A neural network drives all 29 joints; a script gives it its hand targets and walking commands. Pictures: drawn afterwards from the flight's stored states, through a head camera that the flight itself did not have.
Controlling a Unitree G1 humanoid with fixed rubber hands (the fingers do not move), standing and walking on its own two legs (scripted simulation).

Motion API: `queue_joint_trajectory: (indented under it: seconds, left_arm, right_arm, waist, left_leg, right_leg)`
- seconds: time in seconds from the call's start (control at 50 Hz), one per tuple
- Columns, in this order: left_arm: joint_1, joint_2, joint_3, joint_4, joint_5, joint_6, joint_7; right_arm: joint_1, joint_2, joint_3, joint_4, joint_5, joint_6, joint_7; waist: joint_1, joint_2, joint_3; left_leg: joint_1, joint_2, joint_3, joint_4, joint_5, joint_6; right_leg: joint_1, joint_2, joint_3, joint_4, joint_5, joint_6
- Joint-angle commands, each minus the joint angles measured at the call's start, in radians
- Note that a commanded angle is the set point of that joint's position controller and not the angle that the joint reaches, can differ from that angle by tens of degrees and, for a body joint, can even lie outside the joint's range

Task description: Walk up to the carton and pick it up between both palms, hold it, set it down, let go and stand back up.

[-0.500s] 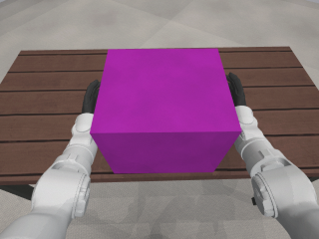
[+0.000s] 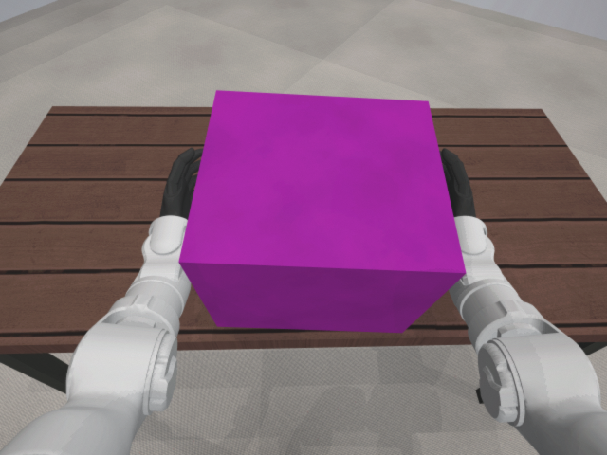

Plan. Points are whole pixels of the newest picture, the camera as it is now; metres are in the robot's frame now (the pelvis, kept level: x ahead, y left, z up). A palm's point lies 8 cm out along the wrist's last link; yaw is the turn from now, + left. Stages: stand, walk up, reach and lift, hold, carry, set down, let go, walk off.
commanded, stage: reach and lift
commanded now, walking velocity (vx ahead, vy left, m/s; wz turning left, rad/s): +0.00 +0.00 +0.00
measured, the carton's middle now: (316, 220) +0.41 +0.02 +0.05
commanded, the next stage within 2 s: none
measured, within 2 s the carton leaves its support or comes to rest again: neither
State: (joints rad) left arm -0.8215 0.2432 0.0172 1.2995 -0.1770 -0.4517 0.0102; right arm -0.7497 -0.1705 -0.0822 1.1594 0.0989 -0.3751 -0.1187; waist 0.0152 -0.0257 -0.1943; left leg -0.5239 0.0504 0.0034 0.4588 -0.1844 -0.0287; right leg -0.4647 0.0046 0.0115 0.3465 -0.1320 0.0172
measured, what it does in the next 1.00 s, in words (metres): stands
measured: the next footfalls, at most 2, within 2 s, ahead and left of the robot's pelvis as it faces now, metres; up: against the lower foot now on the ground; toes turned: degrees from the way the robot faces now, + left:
none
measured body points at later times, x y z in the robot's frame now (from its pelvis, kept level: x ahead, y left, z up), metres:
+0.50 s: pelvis -0.01 +0.00 +0.00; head +0.01 +0.02 +0.45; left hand +0.42 +0.20 +0.11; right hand +0.41 -0.18 +0.10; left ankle +0.01 +0.12 -0.74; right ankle +0.01 -0.14 -0.74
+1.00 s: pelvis -0.03 +0.01 +0.00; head -0.09 +0.02 +0.45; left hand +0.37 +0.21 +0.16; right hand +0.38 -0.17 +0.17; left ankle +0.01 +0.12 -0.74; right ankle +0.01 -0.14 -0.74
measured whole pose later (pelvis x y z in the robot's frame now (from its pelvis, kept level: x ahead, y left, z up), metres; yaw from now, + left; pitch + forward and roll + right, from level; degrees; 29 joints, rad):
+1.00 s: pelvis -0.03 +0.01 +0.00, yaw +1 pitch +3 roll -1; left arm -0.75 0.21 0.09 0.90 -0.15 0.17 0.06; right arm -0.74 -0.21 -0.09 0.89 0.21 0.20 -0.09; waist 0.02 -0.01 -0.20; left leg -0.31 0.03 0.00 0.42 -0.15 -0.01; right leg -0.26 -0.01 0.01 0.32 -0.11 0.02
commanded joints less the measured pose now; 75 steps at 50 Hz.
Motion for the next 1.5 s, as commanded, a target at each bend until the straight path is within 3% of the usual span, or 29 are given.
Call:
queue_joint_trajectory:
  seconds: [0.0,0.02,0.04,0.16,0.22,0.32,0.34,0.38,0.46,0.56,0.62,0.64,0.68,0.78,0.84,0.92,0.94,1.0,1.02,1.04,1.06,1.08,1.12,1.18,1.24,1.26,1.32,1.4,1.48]
  left_arm:
    - [-0.650,-0.762,-0.174,-0.230,0.190,-0.060,-0.115]
    - [-0.622,-0.766,-0.167,-0.194,0.196,-0.028,-0.105]
    - [-0.707,-0.785,-0.201,-0.298,0.168,-0.046,-0.099]
    - [-0.714,-0.823,-0.276,-0.334,0.116,0.026,-0.073]
    - [-0.751,-0.845,-0.340,-0.469,0.058,0.041,-0.050]
    - [-0.696,-0.921,-0.436,-0.709,-0.017,0.104,-0.015]
    - [-0.619,-0.918,-0.392,-0.647,-0.002,0.130,-0.017]
    - [-0.579,-0.951,-0.417,-0.765,-0.032,0.175,-0.012]
    - [-0.492,-0.918,-0.406,-0.813,-0.017,0.289,-0.029]
    - [-0.467,-0.869,-0.303,-0.811,0.029,0.446,-0.056]
    - [-0.442,-0.822,-0.221,-0.740,0.077,0.523,-0.088]
    - [-0.471,-0.803,-0.156,-0.737,0.100,0.534,-0.096]
    - [-0.500,-0.758,-0.103,-0.731,0.115,0.555,-0.115]
    - [-0.639,-0.812,-0.166,-0.722,0.103,0.584,-0.116]
    - [-0.706,-0.798,-0.133,-0.681,0.106,0.602,-0.096]
    - [-0.787,-0.835,-0.210,-0.805,0.072,0.612,-0.071]
    - [-0.761,-0.827,-0.211,-0.813,0.066,0.612,-0.074]
    - [-0.720,-0.845,-0.205,-0.775,0.076,0.663,-0.061]
    - [-0.711,-0.899,-0.251,-0.865,0.053,0.668,-0.051]
    - [-0.676,-0.868,-0.231,-0.840,0.048,0.686,-0.055]
    - [-0.652,-0.884,-0.263,-0.895,0.046,0.703,-0.055]
    - [-0.679,-0.847,-0.220,-0.900,0.066,0.706,-0.060]
    - [-0.680,-0.880,-0.267,-1.005,0.044,0.724,-0.044]
    - [-0.585,-0.888,-0.297,-1.107,0.030,0.773,-0.039]
    - [-0.429,-0.810,-0.189,-1.024,0.103,0.844,-0.064]
    - [-0.398,-0.817,-0.195,-1.045,0.104,0.864,-0.071]
    - [-0.374,-0.753,-0.121,-1.025,0.170,0.908,-0.106]
    - [-0.525,-0.801,-0.190,-1.148,0.111,0.905,-0.118]
    - [-0.586,-0.760,-0.090,-1.025,0.132,0.917,-0.124]
  right_arm:
    - [-0.582,0.616,0.127,-0.154,-0.176,-0.049,0.191]
    - [-0.546,0.607,0.136,-0.076,-0.159,-0.011,0.195]
    - [-0.636,0.602,0.143,-0.181,-0.153,-0.039,0.199]
    - [-0.599,0.613,0.168,-0.172,-0.104,0.046,0.194]
    - [-0.659,0.662,0.244,-0.307,-0.050,0.070,0.192]
    - [-0.616,0.724,0.369,-0.471,0.087,0.140,0.184]
    - [-0.617,0.726,0.389,-0.504,0.098,0.159,0.178]
    - [-0.618,0.766,0.463,-0.620,0.156,0.202,0.177]
    - [-0.602,0.711,0.482,-0.767,0.172,0.277,0.158]
    - [-0.619,0.642,0.437,-0.702,0.170,0.406,0.159]
    - [-0.641,0.618,0.366,-0.662,0.160,0.457,0.145]
    - [-0.683,0.632,0.355,-0.652,0.157,0.458,0.145]
    - [-0.730,0.631,0.320,-0.633,0.141,0.465,0.148]
    - [-0.825,0.615,0.239,-0.569,0.120,0.474,0.181]
    - [-0.829,0.609,0.199,-0.461,0.099,0.502,0.218]
    - [-0.792,0.601,0.188,-0.422,0.109,0.513,0.242]
    - [-0.801,0.619,0.215,-0.462,0.113,0.509,0.247]
    - [-0.788,0.568,0.189,-0.456,0.120,0.540,0.252]
    - [-0.788,0.574,0.223,-0.520,0.149,0.538,0.257]
    - [-0.808,0.576,0.233,-0.565,0.142,0.545,0.250]
    - [-0.780,0.575,0.251,-0.596,0.167,0.549,0.243]
    - [-0.826,0.608,0.274,-0.612,0.178,0.551,0.232]
    - [-0.792,0.597,0.282,-0.629,0.195,0.570,0.230]
    - [-0.821,0.615,0.376,-0.840,0.265,0.585,0.206]
    - [-0.737,0.580,0.379,-0.802,0.268,0.632,0.176]
    - [-0.708,0.559,0.381,-0.830,0.273,0.649,0.172]
    - [-0.697,0.542,0.358,-0.792,0.269,0.682,0.158]
    - [-0.755,0.557,0.333,-0.851,0.281,0.686,0.154]
    - [-0.795,0.576,0.285,-0.704,0.238,0.713,0.171]
  waist:
    - [-0.059,0.144,-0.448]
    - [-0.058,0.144,-0.399]
    - [-0.054,0.142,-0.504]
    - [-0.093,0.173,-0.480]
    - [-0.067,0.166,-0.618]
    - [-0.068,0.187,-0.776]
    - [-0.044,0.140,-0.760]
    - [-0.019,0.131,-0.792]
    - [-0.049,0.101,-0.744]
    - [-0.023,0.061,-0.446]
    - [-0.052,0.003,-0.307]
    - [-0.012,-0.011,-0.275]
    - [-0.002,-0.018,-0.263]
    - [-0.062,0.076,-0.232]
    - [-0.041,0.058,-0.226]
    - [-0.086,0.122,-0.280]
    - [-0.065,0.083,-0.296]
    - [-0.083,0.113,-0.277]
    - [-0.090,0.125,-0.327]
    - [-0.074,0.079,-0.337]
    - [-0.089,0.102,-0.372]
    - [-0.051,0.061,-0.400]
    - [-0.069,0.099,-0.405]
    - [-0.043,0.058,-0.553]
    - [-0.028,0.012,-0.434]
    - [-0.046,0.013,-0.430]
    - [-0.053,0.004,-0.359]
    - [-0.089,0.055,-0.384]
    - [-0.057,0.008,-0.260]
  left_leg:
    - [0.393,-0.053,0.009,-0.043,0.357,-0.094]
    - [0.409,-0.048,-0.002,-0.060,0.309,-0.091]
    - [0.439,-0.040,-0.010,-0.050,0.365,-0.097]
    - [0.445,-0.047,-0.041,-0.050,0.312,-0.099]
    - [0.488,-0.050,-0.045,-0.011,0.421,-0.097]
    - [0.560,-0.058,-0.072,0.060,0.662,-0.108]
    - [0.541,-0.065,-0.062,0.054,0.616,-0.090]
    - [0.560,-0.063,-0.068,0.067,0.736,-0.079]
    - [0.543,-0.079,-0.073,0.045,0.701,-0.067]
    - [0.502,-0.086,-0.061,-0.055,0.469,-0.037]
    - [0.418,-0.098,-0.051,-0.116,0.289,-0.004]
    - [0.383,-0.102,-0.035,-0.125,0.252,0.012]
    - [0.356,-0.111,-0.016,-0.142,0.182,0.023]
    - [0.340,-0.094,-0.024,-0.180,0.050,-0.004]
    - [0.316,-0.078,-0.028,-0.212,-0.096,0.008]
    - [0.346,-0.054,-0.061,-0.216,-0.057,-0.023]
    - [0.346,-0.059,-0.046,-0.207,-0.001,-0.018]
    - [0.360,-0.050,-0.066,-0.209,-0.007,-0.027]
    - [0.378,-0.032,-0.087,-0.205,0.082,-0.043]
    - [0.380,-0.040,-0.077,-0.187,0.105,-0.026]
    - [0.410,-0.052,-0.069,-0.173,0.150,-0.039]
    - [0.398,-0.071,-0.065,-0.157,0.157,-0.015]
    - [0.440,-0.059,-0.074,-0.158,0.218,-0.036]
    - [0.503,-0.077,-0.076,-0.099,0.392,-0.034]
    - [0.479,-0.096,-0.064,-0.099,0.435,-0.003]
    - [0.496,-0.092,-0.065,-0.098,0.475,-0.005]
    - [0.473,-0.109,-0.053,-0.110,0.431,0.011]
    - [0.469,-0.107,-0.058,-0.124,0.350,-0.006]
    - [0.429,-0.105,-0.036,-0.174,0.191,0.019]
  right_leg:
    - [0.172,0.017,-0.073,-0.062,0.108,-0.044]
    - [0.153,0.018,-0.077,-0.071,0.049,-0.048]
    - [0.134,0.028,-0.084,-0.060,0.090,-0.051]
    - [0.121,0.028,-0.073,-0.074,0.019,-0.056]
    - [0.142,0.033,-0.056,-0.049,0.090,-0.050]
    - [0.192,0.055,-0.043,-0.025,0.262,-0.038]
    - [0.222,0.059,-0.041,-0.026,0.255,-0.031]
    - [0.267,0.062,-0.035,-0.014,0.366,-0.016]
    - [0.362,0.062,-0.025,-0.024,0.428,-0.010]
    - [0.365,0.048,-0.014,-0.064,0.230,-0.007]
    - [0.390,0.037,-0.007,-0.085,0.132,-0.006]
    - [0.375,0.033,0.004,-0.092,0.096,-0.006]
    - [0.386,0.020,0.009,-0.096,0.025,-0.008]
    - [0.321,0.042,-0.015,-0.097,-0.100,-0.046]
    - [0.281,0.040,-0.016,-0.098,-0.241,-0.058]
    - [0.301,0.044,-0.014,-0.074,-0.148,-0.066]
    - [0.328,0.050,-0.014,-0.073,-0.109,-0.061]
    - [0.304,0.044,-0.011,-0.087,-0.120,-0.070]
    - [0.329,0.058,-0.022,-0.068,-0.056,-0.077]
    - [0.361,0.050,-0.006,-0.085,-0.023,-0.069]
    - [0.368,0.051,-0.013,-0.078,0.019,-0.064]
    - [0.398,0.049,-0.005,-0.080,0.028,-0.048]
    - [0.377,0.059,-0.007,-0.077,0.059,-0.054]
    - [0.457,0.069,0.000,-0.066,0.218,-0.037]
    - [0.507,0.071,0.001,-0.073,0.306,-0.017]
    - [0.515,0.075,-0.001,-0.070,0.350,-0.020]
    - [0.537,0.063,0.001,-0.077,0.342,-0.006]
    - [0.523,0.059,0.005,-0.071,0.289,-0.013]
    - [0.437,0.056,0.000,-0.101,0.107,-0.019]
